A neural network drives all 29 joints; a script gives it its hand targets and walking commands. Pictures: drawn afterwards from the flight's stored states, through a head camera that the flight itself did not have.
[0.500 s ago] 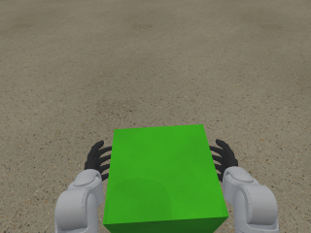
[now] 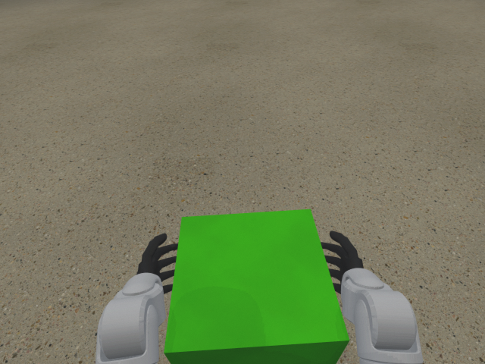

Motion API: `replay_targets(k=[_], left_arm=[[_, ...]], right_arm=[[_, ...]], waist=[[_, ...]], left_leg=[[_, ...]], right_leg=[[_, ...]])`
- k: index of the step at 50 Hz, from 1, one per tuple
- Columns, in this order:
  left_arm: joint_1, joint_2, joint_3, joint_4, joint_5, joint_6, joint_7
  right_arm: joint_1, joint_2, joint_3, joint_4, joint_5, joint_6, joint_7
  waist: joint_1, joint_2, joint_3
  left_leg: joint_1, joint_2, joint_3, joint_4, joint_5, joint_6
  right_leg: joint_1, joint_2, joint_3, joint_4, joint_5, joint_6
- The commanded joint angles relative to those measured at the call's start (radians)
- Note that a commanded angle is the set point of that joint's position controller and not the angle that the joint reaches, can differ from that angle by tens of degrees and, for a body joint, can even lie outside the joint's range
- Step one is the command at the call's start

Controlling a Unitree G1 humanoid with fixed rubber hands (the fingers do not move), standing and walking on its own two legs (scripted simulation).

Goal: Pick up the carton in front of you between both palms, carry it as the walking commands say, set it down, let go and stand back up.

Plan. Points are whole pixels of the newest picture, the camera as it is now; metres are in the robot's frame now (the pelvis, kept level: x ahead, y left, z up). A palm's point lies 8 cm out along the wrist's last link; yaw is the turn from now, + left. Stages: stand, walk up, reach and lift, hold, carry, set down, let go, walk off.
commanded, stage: carry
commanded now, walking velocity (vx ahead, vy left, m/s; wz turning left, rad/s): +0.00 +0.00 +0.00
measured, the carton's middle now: (251, 307) +0.23 +0.00 -0.01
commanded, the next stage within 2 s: hold in 0.54 s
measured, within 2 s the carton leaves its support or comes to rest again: neither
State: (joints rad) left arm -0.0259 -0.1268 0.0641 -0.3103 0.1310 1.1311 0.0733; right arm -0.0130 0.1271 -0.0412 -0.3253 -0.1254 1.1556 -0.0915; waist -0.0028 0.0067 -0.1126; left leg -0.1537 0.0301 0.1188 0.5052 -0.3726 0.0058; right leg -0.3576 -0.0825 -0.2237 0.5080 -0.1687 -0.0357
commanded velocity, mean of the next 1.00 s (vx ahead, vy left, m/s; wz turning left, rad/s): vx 0.00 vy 0.00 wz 0.00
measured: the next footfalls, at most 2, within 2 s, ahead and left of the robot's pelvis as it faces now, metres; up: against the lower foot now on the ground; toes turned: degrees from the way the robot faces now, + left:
none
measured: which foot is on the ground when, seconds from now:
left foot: down 0.00-1.00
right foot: down 0.00-1.00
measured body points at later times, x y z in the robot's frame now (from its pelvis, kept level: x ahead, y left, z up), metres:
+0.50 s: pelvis -0.01 +0.00 +0.00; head -0.02 -0.01 +0.45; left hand +0.28 +0.15 +0.02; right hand +0.27 -0.15 +0.01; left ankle -0.07 +0.10 -0.73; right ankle +0.06 -0.10 -0.73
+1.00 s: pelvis -0.03 +0.00 +0.01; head -0.05 -0.01 +0.45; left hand +0.25 +0.16 +0.03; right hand +0.25 -0.14 +0.03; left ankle -0.06 +0.11 -0.73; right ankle +0.06 -0.11 -0.73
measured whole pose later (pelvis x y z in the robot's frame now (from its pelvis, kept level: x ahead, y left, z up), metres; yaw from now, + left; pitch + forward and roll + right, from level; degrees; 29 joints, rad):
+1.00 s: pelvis -0.03 +0.00 +0.01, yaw +1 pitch -7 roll +0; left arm -0.14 -0.13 0.14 0.15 0.18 0.61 0.01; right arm -0.10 0.13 -0.10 0.04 -0.21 0.71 -0.06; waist 0.00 0.05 0.10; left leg -0.01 -0.01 -0.01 0.45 -0.31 0.02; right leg -0.17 -0.02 -0.10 0.38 -0.07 -0.02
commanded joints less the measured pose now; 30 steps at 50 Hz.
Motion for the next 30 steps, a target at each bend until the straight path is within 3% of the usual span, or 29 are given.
replay_targets(k=[1,18,22,27,28,29,30], left_arm=[[-0.400,-0.772,-0.605,-0.009,-0.276,-0.093,-0.196],[-0.484,-0.678,-0.382,0.362,-0.098,-0.443,-0.212],[-0.533,-0.742,-0.409,0.403,-0.111,-0.517,-0.226],[-0.529,-0.825,-0.470,0.377,-0.141,-0.498,-0.245],[-0.419,-0.839,-0.401,0.417,-0.121,-0.500,-0.251],[-0.390,-0.799,-0.392,0.395,-0.109,-0.509,-0.243],[-0.374,-0.801,-0.394,0.389,-0.107,-0.507,-0.239]], right_arm=[[-0.448,0.769,0.604,-0.024,0.272,-0.120,0.202],[-0.524,0.673,0.385,0.333,0.094,-0.467,0.212],[-0.576,0.735,0.416,0.362,0.106,-0.542,0.226],[-0.590,0.820,0.487,0.325,0.144,-0.523,0.246],[-0.463,0.822,0.447,0.322,0.144,-0.507,0.246],[-0.449,0.804,0.467,0.280,0.150,-0.506,0.240],[-0.441,0.802,0.463,0.271,0.143,-0.501,0.236]], waist=[[0.002,-0.002,-0.129],[0.002,-0.004,-0.160],[0.002,-0.005,-0.192],[0.002,-0.014,-0.216],[0.003,0.059,-0.100],[0.024,0.050,-0.145],[0.015,0.030,-0.148]], left_leg=[[-0.138,0.111,-0.098,-0.130,0.103,0.028],[-0.118,0.108,-0.096,-0.105,0.148,0.026],[-0.099,0.104,-0.097,-0.093,0.162,0.024],[-0.092,0.104,-0.099,-0.079,0.178,0.025],[-0.210,-0.086,-0.255,-0.150,0.410,0.042],[-0.234,-0.080,-0.256,-0.143,0.473,0.041],[-0.221,-0.076,-0.268,-0.160,0.492,0.041]], right_leg=[[0.194,-0.101,0.141,-0.079,0.064,0.016],[0.190,-0.104,0.140,-0.074,0.124,0.011],[0.205,-0.102,0.139,-0.066,0.148,0.007],[0.217,-0.102,0.137,-0.052,0.176,0.000],[0.551,0.144,0.301,-0.035,0.391,-0.009],[0.635,0.130,0.330,-0.040,0.486,-0.008],[0.669,0.130,0.331,-0.053,0.526,-0.003]])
